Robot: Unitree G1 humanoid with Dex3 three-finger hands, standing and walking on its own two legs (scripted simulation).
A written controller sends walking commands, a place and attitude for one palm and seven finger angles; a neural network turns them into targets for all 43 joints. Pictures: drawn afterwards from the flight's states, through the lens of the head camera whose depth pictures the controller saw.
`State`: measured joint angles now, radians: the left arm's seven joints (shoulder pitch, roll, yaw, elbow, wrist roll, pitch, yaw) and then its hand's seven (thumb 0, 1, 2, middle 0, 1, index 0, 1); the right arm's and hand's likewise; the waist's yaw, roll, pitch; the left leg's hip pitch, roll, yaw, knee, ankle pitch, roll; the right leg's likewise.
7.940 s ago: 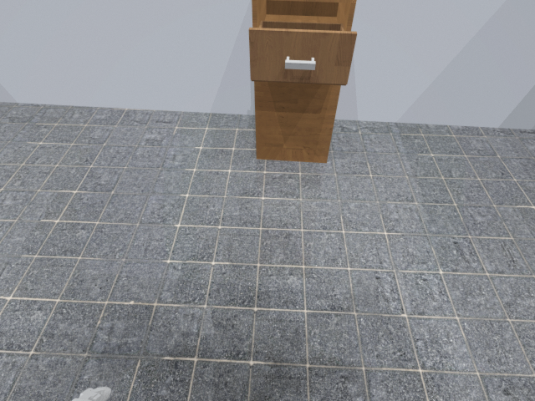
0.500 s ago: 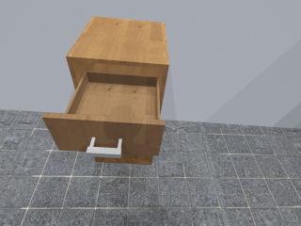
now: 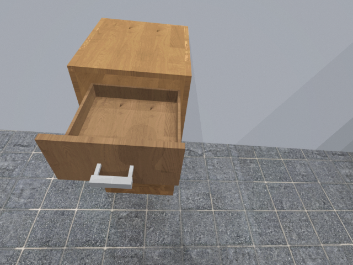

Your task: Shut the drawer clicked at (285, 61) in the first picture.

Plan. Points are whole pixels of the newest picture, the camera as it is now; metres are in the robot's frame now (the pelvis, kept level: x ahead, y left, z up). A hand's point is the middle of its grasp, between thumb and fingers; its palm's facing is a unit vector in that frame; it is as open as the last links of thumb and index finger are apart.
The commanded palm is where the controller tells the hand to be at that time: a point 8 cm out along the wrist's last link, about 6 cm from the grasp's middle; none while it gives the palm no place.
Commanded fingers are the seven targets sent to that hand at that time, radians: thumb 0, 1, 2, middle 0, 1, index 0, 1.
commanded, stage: shuffle to correct the standing spot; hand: left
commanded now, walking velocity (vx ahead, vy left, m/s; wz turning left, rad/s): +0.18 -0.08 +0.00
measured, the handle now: (113, 175) +0.34 +0.19 -0.02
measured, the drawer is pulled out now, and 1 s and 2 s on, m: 0.30 0.30 0.30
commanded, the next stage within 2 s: come to a stop and stand still in 0.08 s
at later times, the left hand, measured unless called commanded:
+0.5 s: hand out of the picture +0.07 +0.14 -0.18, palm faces +0.04 -0.99 -0.16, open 7.3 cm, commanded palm none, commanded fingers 0.00 0.90 0.90 -0.20 -0.30 -0.20 -0.30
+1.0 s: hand out of the picture +0.04 +0.12 -0.16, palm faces +0.02 -0.99 -0.15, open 7.4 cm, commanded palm none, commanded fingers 0.00 0.90 0.90 -0.20 -0.30 -0.20 -0.30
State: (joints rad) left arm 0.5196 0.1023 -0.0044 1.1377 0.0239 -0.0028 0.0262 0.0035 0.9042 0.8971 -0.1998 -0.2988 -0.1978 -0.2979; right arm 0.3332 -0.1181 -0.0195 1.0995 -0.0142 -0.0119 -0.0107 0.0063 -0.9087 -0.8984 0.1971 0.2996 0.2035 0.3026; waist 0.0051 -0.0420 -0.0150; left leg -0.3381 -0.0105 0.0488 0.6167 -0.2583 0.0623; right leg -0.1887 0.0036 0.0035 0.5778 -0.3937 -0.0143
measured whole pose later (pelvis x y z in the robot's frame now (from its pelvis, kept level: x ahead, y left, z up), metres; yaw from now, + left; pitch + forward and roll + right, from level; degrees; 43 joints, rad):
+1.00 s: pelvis +0.04 -0.04 +0.01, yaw +0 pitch -1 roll +0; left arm 0.34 0.14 -0.02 1.05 0.02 -0.01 0.03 0.00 0.90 0.90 -0.20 -0.30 -0.20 -0.30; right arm 0.25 -0.17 0.00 1.08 0.00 0.01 -0.01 0.00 -0.93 -0.90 0.20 0.30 0.20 0.30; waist 0.01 -0.02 0.01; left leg -0.24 0.02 0.10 0.41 -0.15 0.02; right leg -0.16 -0.01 -0.09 0.43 -0.25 -0.02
